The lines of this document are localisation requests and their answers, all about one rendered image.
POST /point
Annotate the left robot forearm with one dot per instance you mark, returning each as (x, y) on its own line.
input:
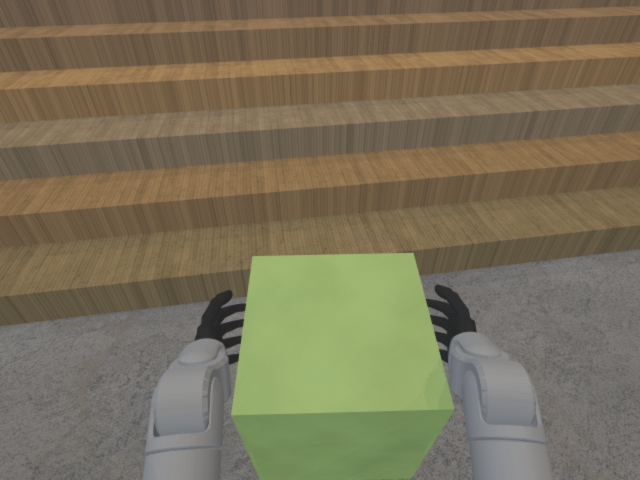
(185, 429)

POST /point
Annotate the robot right hand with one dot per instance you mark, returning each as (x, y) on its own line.
(458, 321)

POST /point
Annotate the carton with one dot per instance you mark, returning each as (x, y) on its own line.
(339, 374)

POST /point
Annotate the robot left hand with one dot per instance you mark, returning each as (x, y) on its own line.
(211, 326)

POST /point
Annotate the right robot forearm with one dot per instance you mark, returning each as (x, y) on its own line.
(501, 410)

